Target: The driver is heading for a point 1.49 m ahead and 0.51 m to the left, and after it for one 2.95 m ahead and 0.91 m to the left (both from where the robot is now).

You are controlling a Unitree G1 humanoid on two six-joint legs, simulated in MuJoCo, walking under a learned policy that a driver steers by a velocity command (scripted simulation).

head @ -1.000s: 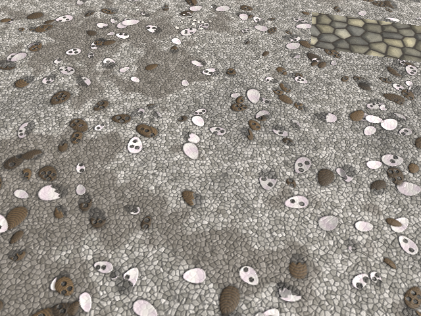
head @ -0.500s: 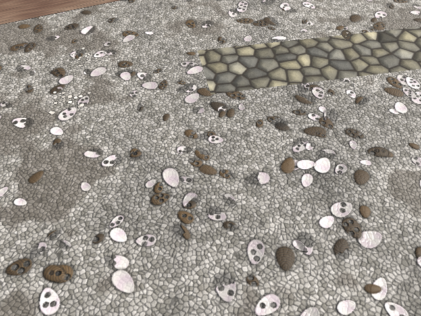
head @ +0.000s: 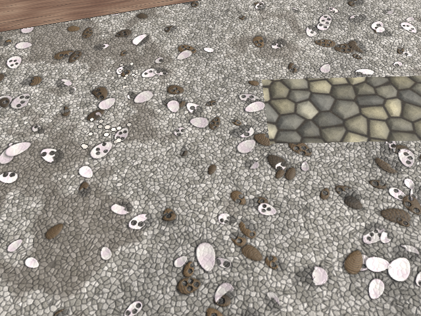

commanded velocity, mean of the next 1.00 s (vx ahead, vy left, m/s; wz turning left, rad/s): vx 0.10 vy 0.00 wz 0.66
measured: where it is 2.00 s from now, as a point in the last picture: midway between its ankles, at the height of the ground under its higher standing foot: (147, 214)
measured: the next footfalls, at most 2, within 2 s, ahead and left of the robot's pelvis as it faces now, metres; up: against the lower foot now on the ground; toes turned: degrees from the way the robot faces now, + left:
left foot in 0.12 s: +0.29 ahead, +0.04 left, +0.00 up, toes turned +7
right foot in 0.68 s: +0.38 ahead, -0.10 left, +0.00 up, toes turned +44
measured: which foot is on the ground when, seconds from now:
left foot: up 0.00-0.10, down 0.12-0.68, up 0.70-1.00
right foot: down 0.00-0.08, up 0.10-0.66, down 0.68-1.00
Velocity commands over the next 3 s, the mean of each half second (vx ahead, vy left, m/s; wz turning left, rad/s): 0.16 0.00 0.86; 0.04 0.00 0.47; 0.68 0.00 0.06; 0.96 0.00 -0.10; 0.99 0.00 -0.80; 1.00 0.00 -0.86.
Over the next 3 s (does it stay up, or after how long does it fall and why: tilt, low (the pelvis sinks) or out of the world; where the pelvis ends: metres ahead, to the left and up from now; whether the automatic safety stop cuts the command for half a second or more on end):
stays up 1.66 0.64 -0.02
